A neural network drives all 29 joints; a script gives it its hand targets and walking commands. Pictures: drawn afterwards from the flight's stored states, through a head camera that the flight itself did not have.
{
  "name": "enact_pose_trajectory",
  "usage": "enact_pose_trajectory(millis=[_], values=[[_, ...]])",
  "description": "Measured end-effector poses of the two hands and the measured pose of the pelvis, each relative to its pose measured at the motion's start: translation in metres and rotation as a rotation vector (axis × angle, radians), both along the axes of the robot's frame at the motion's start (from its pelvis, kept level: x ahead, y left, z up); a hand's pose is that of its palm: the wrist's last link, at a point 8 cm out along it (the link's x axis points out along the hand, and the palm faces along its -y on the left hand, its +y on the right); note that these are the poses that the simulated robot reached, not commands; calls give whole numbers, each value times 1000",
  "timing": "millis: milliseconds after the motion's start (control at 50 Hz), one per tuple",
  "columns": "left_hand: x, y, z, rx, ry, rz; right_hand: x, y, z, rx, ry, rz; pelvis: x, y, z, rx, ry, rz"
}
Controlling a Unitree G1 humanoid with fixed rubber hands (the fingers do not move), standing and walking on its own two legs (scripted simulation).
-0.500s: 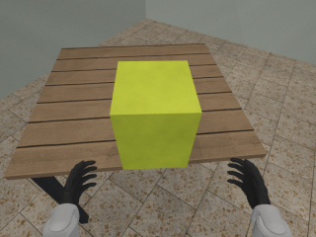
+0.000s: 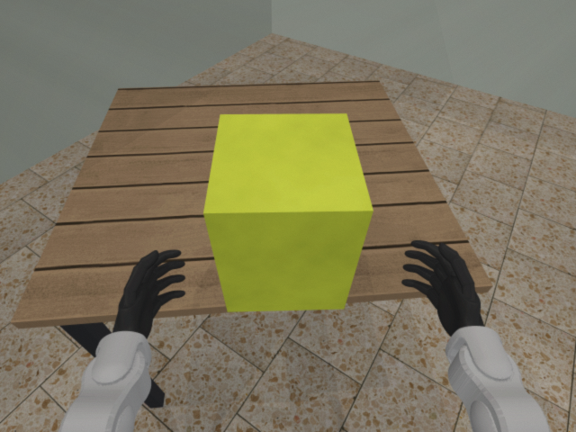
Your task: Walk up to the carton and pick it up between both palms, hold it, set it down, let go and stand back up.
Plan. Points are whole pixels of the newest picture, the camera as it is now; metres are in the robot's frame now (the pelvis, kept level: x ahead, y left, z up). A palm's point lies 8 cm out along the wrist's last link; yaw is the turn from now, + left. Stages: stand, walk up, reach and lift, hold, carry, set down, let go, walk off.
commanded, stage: reach and lift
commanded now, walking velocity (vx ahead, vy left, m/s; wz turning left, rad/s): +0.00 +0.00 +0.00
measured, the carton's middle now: (285, 216) +0.42 +0.04 +0.05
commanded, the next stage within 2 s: none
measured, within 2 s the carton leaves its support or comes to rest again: neither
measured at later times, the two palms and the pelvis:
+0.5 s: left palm (141, 243) +0.30 +0.21 +0.14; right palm (443, 226) +0.32 -0.16 +0.15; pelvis +0.01 +0.00 +0.00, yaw +0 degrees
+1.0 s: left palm (150, 178) +0.37 +0.21 +0.18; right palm (436, 159) +0.40 -0.16 +0.19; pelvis +0.01 +0.00 +0.00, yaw +0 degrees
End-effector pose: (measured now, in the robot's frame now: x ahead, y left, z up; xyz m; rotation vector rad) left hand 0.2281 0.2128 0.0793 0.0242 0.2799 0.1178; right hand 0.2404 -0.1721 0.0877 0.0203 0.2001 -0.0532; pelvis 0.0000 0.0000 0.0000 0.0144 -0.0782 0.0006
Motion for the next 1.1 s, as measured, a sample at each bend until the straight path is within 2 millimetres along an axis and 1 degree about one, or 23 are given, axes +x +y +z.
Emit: enact_pose_trajectory(millis=[160, 240, 380, 500, 600, 700, 820, 1000, 1100], values=[[34, -8, 22, 12, -3, -31, 34, 6, 25, 4, -44, 22, 3, -1, 0, 1, 5, 0], [47, -5, 31, 13, 3, -24, 49, 8, 38, 0, -66, 30, 5, -1, 0, 1, 9, 0], [59, 2, 41, 8, 10, -11, 69, 10, 50, 9, -70, 39, 8, -1, 1, 1, 16, 0], [70, -1, 56, 13, -16, -21, 84, 12, 59, 9, -71, 50, 8, -1, 1, 1, 16, 0], [85, -4, 70, 13, -29, -27, 98, 12, 69, -5, -81, 57, 7, -1, 1, 1, 15, 0], [100, -1, 76, 0, -14, -13, 113, 11, 74, -14, -63, 56, 7, -1, 1, 1, 15, 0], [113, -3, 88, -5, -32, -18, 128, 14, 89, -4, -84, 65, 7, -1, 1, 1, 15, 0], [139, -5, 99, -14, -10, -16, 156, 17, 106, -4, -75, 56, 8, -1, 1, 1, 16, 0], [152, -7, 110, -15, -19, -13, 170, 20, 118, -3, -77, 55, 9, 0, 1, 1, 17, 0]])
